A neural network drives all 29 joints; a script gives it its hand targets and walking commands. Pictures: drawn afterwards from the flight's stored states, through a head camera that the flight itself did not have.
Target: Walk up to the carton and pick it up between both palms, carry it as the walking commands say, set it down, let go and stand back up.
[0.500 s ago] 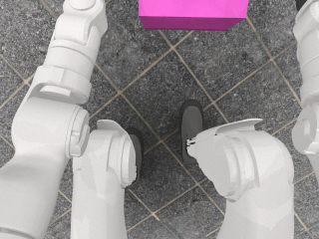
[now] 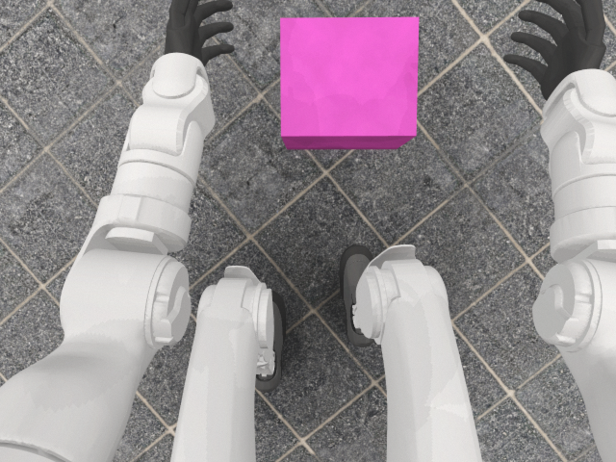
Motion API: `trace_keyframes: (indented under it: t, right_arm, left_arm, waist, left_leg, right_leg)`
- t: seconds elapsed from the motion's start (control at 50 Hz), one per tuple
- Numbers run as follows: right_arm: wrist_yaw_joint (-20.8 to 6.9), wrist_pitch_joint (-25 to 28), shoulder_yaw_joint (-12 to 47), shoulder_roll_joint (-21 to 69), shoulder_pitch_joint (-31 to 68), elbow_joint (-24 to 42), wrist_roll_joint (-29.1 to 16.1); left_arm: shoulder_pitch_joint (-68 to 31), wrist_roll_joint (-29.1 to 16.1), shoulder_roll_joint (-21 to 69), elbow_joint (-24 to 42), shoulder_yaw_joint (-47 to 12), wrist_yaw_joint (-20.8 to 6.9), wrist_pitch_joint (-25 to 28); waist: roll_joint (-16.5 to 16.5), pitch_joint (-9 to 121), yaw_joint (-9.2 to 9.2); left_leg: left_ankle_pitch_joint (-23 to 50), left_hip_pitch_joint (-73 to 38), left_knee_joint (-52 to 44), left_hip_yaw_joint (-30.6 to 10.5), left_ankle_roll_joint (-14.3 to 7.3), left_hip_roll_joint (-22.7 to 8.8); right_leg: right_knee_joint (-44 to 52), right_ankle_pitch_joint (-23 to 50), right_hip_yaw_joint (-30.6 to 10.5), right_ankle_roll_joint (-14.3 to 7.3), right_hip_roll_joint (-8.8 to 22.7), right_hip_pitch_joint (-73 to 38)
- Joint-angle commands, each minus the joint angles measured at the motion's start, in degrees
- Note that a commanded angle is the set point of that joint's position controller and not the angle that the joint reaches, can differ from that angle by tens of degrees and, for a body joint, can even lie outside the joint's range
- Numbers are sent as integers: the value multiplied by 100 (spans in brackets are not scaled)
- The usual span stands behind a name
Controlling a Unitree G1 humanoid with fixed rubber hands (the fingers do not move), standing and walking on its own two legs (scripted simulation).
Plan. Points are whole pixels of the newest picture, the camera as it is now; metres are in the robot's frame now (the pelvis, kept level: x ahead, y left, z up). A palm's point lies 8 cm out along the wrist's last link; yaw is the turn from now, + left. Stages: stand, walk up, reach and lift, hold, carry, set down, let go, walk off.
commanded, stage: set down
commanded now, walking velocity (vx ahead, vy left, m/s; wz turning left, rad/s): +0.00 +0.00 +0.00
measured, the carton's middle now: (345, 91) +0.58 -0.12 -0.39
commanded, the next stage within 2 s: let go in 0.90 s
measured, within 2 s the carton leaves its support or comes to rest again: neither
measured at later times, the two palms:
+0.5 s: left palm out of the picture +0.55 +0.08 +0.03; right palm out of the picture +0.48 -0.33 +0.04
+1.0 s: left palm out of the picture +0.53 +0.10 +0.11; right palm out of the picture +0.47 -0.31 +0.11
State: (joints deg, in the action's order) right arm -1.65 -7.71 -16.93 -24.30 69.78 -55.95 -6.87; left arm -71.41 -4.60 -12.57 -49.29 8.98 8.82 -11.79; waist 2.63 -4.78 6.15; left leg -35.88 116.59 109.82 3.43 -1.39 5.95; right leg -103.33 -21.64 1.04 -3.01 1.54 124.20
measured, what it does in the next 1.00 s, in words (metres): rises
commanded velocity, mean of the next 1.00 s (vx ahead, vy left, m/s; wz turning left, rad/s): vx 0.00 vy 0.00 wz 0.00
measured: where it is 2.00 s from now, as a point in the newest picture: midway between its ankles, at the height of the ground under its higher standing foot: (313, 335)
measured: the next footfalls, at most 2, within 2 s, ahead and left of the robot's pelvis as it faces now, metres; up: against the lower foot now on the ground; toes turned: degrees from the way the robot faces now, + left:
none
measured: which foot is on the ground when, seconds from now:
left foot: down 0.00-1.00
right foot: down 0.00-1.00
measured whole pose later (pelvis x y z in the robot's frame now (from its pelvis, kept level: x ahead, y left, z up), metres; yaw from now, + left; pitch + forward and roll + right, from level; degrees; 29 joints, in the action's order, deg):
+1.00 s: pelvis +0.06 -0.02 +0.22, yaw -2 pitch +40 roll +2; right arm -6.1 -3.9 -20.5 -15.9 49.3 -48.7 4.5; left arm -50.1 4.6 -8.5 -44.8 12.6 4.9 -7.7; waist 2.2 2.8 4.7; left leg -21.6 75.3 56.7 -1.6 -0.2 4.8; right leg -52.1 -11.1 1.4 -3.0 -0.8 81.3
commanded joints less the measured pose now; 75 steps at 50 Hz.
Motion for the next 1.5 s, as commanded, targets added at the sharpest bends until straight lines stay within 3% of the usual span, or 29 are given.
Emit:
trace_keyframes:
  t: [0.0,0.16,0.32,0.46,0.66,0.76,0.86,1.0,1.1,1.26,1.42,1.48]
  right_arm:
    - [-114,46,-222,-1050,1068,792,80]
    - [-400,-34,-254,-1031,671,1091,94]
    - [-514,-4,-359,-925,271,1215,241]
    - [-515,44,-428,-754,36,1341,396]
    - [-421,139,-400,-390,-153,1301,605]
    - [-373,292,-428,-67,-306,865,827]
    - [-338,442,-533,73,-620,842,1079]
    - [-573,492,-314,-161,-1937,1770,1124]
    - [-627,468,83,-70,-3178,2361,970]
    - [-510,689,665,287,-5054,2549,637]
    - [-381,895,972,564,-6599,2858,628]
    - [-316,916,1047,579,-7265,3156,692]
  left_arm:
    - [-1283,51,-421,887,87,-19,39]
    - [-813,118,-406,1205,209,-151,-48]
    - [-383,184,-348,1274,251,-269,-19]
    - [-119,297,-330,1266,288,-341,42]
    - [169,478,-312,1054,347,-459,182]
    - [363,632,-205,566,408,-536,345]
    - [659,831,-178,510,501,-527,484]
    - [2116,954,24,1609,276,-195,502]
    - [3273,779,132,2327,-25,-229,523]
    - [5073,760,84,2106,-138,-551,871]
    - [6385,685,-56,2043,-312,-767,1156]
    - [6998,650,-99,2287,-398,-846,1208]
  waist:
    - [-88,6482,397]
    - [-83,6659,276]
    - [-134,6627,263]
    - [-177,6538,218]
    - [-302,6157,108]
    - [-329,5388,84]
    - [-259,5398,110]
    - [-141,6742,40]
    - [-317,6177,37]
    - [-552,4220,-236]
    - [-263,2717,-354]
    - [-220,2416,-356]
  left_leg:
    - [777,-1409,-1638,-321,294,96]
    - [1120,-2057,-2433,-391,300,53]
    - [1533,-2603,-3237,-461,299,25]
    - [1631,-3015,-4012,-448,298,19]
    - [1586,-3541,-5124,-431,277,11]
    - [1511,-3584,-5526,-505,272,-40]
    - [1703,-3925,-5743,-530,300,-62]
    - [2993,-5294,-6114,-490,422,-104]
    - [3041,-5683,-6529,-501,441,-152]
    - [2623,-6365,-7333,-684,283,-258]
    - [2429,-7796,-8051,-756,270,-410]
    - [2684,-8424,-8338,-763,282,-475]
  right_leg:
    - [870,1427,-395,251,-249,-5517]
    - [1608,1896,-386,263,-255,-6178]
    - [2367,2567,-394,261,-255,-6987]
    - [3129,2830,-410,258,-236,-7803]
    - [4352,2666,-571,259,-158,-8995]
    - [4835,2334,-662,239,-94,-9000]
    - [5010,2594,-609,213,-89,-9220]
    - [5058,3937,-539,149,-131,-10414]
    - [5379,4251,-625,140,-93,-11260]
    - [6214,3941,-779,172,-3,-11784]
    - [6995,3024,-557,180,-81,-11969]
    - [7244,3085,-500,216,-136,-12460]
